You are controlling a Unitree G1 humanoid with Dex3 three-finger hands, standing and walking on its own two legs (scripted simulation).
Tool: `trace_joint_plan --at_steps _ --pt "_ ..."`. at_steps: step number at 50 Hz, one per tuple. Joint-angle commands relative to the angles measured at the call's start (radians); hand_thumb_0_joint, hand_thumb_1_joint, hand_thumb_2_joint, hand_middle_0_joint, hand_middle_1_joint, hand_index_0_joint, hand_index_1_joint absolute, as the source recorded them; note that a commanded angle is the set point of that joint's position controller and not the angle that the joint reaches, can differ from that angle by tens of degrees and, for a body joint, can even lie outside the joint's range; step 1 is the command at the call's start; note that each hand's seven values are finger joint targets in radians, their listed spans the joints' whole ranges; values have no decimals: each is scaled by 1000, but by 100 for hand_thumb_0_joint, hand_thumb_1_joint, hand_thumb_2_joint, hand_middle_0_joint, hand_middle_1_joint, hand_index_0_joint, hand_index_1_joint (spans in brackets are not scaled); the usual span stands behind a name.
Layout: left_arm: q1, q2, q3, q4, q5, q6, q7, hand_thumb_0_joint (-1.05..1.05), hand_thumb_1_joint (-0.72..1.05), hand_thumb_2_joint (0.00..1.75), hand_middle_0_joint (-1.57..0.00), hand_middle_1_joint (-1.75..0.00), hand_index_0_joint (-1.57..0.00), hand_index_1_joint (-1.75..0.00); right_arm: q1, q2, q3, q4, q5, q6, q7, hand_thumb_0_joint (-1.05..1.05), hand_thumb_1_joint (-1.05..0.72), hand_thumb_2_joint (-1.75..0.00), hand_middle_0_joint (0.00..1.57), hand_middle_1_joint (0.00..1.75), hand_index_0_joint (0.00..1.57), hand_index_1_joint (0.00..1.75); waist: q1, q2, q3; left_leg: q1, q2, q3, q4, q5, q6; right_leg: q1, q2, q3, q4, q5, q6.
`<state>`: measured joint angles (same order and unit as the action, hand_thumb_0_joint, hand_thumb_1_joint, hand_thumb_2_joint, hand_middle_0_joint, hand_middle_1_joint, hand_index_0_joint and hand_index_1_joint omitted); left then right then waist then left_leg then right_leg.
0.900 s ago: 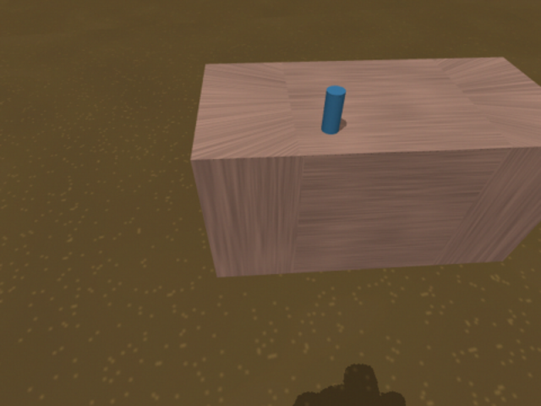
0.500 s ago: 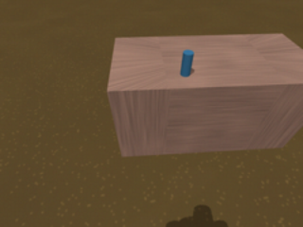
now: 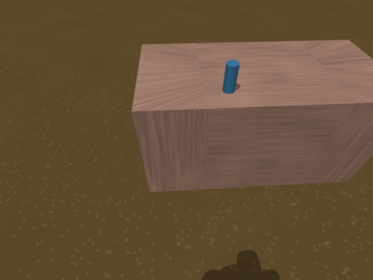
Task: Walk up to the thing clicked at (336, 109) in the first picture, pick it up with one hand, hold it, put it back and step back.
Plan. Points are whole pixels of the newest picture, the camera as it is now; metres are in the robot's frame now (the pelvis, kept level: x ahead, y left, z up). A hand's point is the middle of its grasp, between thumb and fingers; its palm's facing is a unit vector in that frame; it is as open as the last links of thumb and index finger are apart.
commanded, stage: stand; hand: right
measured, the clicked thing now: (230, 77) +0.94 -0.18 -0.07
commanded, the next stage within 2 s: walk up in 0.22 s
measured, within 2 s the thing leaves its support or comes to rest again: neither
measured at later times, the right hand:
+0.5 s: hand out of the picture +0.08 -0.31 -0.17, palm faces -0.03 +0.94 -0.34, open 7.4 cm
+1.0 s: hand (276, 206) +0.37 -0.25 -0.14, palm faces -0.10 +0.93 -0.36, open 7.4 cm
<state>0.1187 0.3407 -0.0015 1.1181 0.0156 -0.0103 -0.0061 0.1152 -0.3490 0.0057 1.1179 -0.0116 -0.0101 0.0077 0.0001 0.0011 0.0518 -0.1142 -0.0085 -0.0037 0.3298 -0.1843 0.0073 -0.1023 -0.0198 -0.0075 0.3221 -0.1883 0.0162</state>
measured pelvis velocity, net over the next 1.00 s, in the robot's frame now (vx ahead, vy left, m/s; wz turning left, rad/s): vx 0.23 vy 0.00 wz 0.09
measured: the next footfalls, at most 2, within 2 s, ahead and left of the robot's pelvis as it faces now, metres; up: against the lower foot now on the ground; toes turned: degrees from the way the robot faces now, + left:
left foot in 0.86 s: +0.34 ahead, +0.10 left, +0.00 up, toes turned +8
right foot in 1.30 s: +0.48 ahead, -0.14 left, +0.00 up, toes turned +1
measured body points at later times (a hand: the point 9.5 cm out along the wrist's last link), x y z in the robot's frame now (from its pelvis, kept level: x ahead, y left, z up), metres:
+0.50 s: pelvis +0.05 -0.04 -0.02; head +0.06 -0.05 +0.43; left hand +0.10 +0.30 -0.12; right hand +0.08 -0.36 -0.15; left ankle +0.00 +0.11 -0.74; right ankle +0.05 -0.14 -0.75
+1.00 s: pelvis +0.23 +0.00 -0.02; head +0.25 +0.01 +0.42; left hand +0.24 +0.30 -0.16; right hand +0.37 -0.30 -0.12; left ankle +0.30 +0.09 -0.75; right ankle +0.14 -0.15 -0.66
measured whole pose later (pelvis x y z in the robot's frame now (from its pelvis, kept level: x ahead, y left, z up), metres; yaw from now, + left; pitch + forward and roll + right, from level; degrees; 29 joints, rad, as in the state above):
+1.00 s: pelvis +0.23 +0.00 -0.02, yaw +5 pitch -4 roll -1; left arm 0.33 0.38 0.04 0.87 0.01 -0.03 -0.03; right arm 0.20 -0.36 -0.07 0.80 -0.01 -0.05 0.06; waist 0.00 -0.02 0.12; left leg -0.33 0.00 0.05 0.61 -0.21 0.06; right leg -0.27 0.01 0.03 1.15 -0.47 -0.06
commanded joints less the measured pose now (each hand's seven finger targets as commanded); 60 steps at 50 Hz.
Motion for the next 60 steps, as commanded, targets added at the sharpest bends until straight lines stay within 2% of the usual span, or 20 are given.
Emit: trace_joint_plan --at_steps 1,10,12,14,16,20,22,23,24,25,26,29,32,38,42,44,45,46,51,60 --pt "-30 214 37 -58 -6 -21 17 0 90 90 -20 -30 -20 -30 -41 -209 -41 -56 5 -25 -19 0 -90 -90 20 30 20 30 3 0 -77 18 132 -104 -47 159 18 12 -113 86 -35 139 -41" --pt "-28 210 36 -58 -6 -20 17 0 90 90 -20 -30 -20 -30 -35 -206 -38 -58 4 -24 -18 0 -90 -90 20 30 20 30 2 -9 -64 16 129 -100 -49 162 21 6 -113 86 -39 150 -37" --pt "9 272 100 -110 21 -31 -17 0 90 90 -20 -30 -20 -30 59 -290 -107 -96 -14 -31 15 0 -90 -90 20 30 20 30 -3 34 -63 -24 126 -204 -36 -510 119 -99 -43 41 121 -445 -80" --pt "-45 232 101 -146 24 -28 -30 0 90 90 -20 -30 -20 -30 78 -296 -118 -102 -19 -28 20 0 -90 -90 20 30 20 30 -23 120 56 -30 224 -339 -150 -613 168 -301 4 -34 289 -374 -57" --pt "-34 238 112 -177 21 -30 -35 0 90 90 -20 -30 -20 -30 59 -328 -143 -143 -27 -40 18 0 -90 -90 20 30 20 30 -21 127 112 0 327 -442 -176 -459 241 -398 -45 24 394 -297 -55" --pt "16 224 120 -199 16 -52 -46 0 90 90 -20 -30 -20 -30 60 -303 -146 -202 -28 -44 28 0 -90 -90 20 30 20 30 -5 153 31 11 255 -317 -90 -307 209 -269 -40 13 225 -245 -63" --pt "234 231 137 -135 20 -63 -34 0 90 90 -20 -30 -20 -30 -60 -256 -131 -251 -16 -33 35 0 -90 -90 20 30 20 30 130 96 -42 -208 139 -135 151 -167 129 119 6 -43 61 -77 -71" --pt "368 294 165 -99 31 -68 -20 0 90 90 -20 -30 -20 -30 -69 -177 -105 -276 -11 -31 35 0 -90 -90 20 30 20 30 187 -124 -85 -379 22 -34 432 -213 80 295 -76 105 -25 -164 -68" --pt "389 398 187 -123 42 -76 -10 0 90 90 -20 -30 -20 -30 -59 -136 -93 -303 -7 -29 28 0 -90 -90 20 30 20 30 191 -285 -28 -637 -119 -54 668 -398 31 321 -303 512 -169 -393 -120" --pt "260 400 179 -171 37 -71 -11 0 90 90 -20 -30 -20 -30 -16 -211 -111 -289 -15 -23 17 0 -90 -90 20 30 20 30 131 -122 27 -597 -36 -155 718 -345 25 175 -400 613 -226 -536 -180" --pt "174 396 174 -217 33 -71 -15 0 90 90 -20 -30 -20 -30 39 -254 -121 -268 -14 -31 18 0 -90 -90 20 30 20 30 78 -90 86 -585 34 -143 726 -297 31 101 -431 606 -222 -508 -248" --pt "115 278 136 -254 -1 -93 -9 0 90 90 -20 -30 -20 -30 132 -241 -117 -214 -2 -35 33 0 -90 -90 20 30 20 30 6 -73 108 -516 54 -149 696 -123 18 107 -232 224 -164 -17 -137" --pt "194 281 132 -253 -1 -95 -7 0 90 90 -20 -30 -20 -30 110 -207 -106 -252 -3 -27 49 0 -90 -90 20 30 20 30 28 -117 84 -459 35 -86 593 -75 0 99 -190 65 -81 354 -148" --pt "216 304 139 -309 7 -80 -8 0 90 90 -20 -30 -20 -30 -4 -196 -113 -337 -3 -27 69 0 -90 -90 20 30 20 30 64 -156 64 -321 61 31 287 59 16 73 -199 -2 -42 367 -148" --pt "193 311 133 -337 -5 -72 -3 0 90 90 -20 -30 -20 -30 177 -231 -146 -308 -22 -37 58 0 -90 -90 20 30 20 30 -49 -28 -34 -24 34 57 197 93 73 -21 -202 -28 232 412 -161" --pt "298 211 100 -341 -22 -63 -1 0 90 90 -20 -30 -20 -30 391 -325 -194 -285 -48 -47 34 0 -90 -90 20 30 20 30 -127 251 -178 302 165 -226 133 -142 171 -310 -16 -103 751 113 -80" --pt "361 195 102 -346 -29 -58 -2 0 90 90 -20 -30 -20 -30 368 -374 -196 -323 -32 -53 25 0 -90 -90 20 30 20 30 -92 285 -219 380 391 -699 12 -227 269 -491 128 0 881 -372 -60" --pt "326 300 113 -333 -16 -49 9 0 90 90 -20 -30 -20 -30 305 -386 -201 -334 12 -53 26 0 -90 -90 20 30 20 30 -89 183 -204 266 431 -749 -63 -318 326 -461 35 108 963 -386 -92" --pt "349 252 107 -300 -17 -46 -23 0 90 90 -20 -30 -20 -30 159 -262 -137 -371 18 -74 16 0 -90 -90 20 30 20 30 11 100 46 -156 249 -204 -85 -6 189 -334 -50 94 799 -160 -69" --pt "236 249 126 -332 0 -69 -48 0 90 90 -20 -30 -20 -30 163 -296 -145 -416 -6 -76 43 0 -90 -90 20 30 20 30 -15 164 49 -218 221 -134 -85 -249 215 -254 -61 -16 346 -29 -23"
